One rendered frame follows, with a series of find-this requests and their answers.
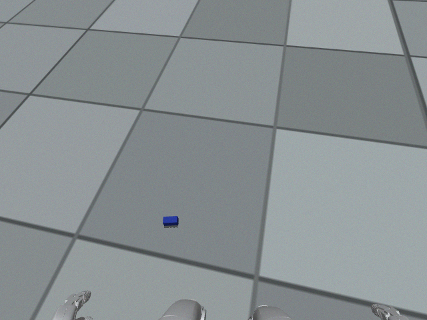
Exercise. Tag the small box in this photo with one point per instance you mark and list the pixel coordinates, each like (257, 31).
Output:
(173, 220)

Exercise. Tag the right robot hand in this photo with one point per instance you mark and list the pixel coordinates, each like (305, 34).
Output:
(387, 313)

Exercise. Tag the left robot hand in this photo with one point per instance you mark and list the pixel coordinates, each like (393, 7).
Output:
(72, 305)

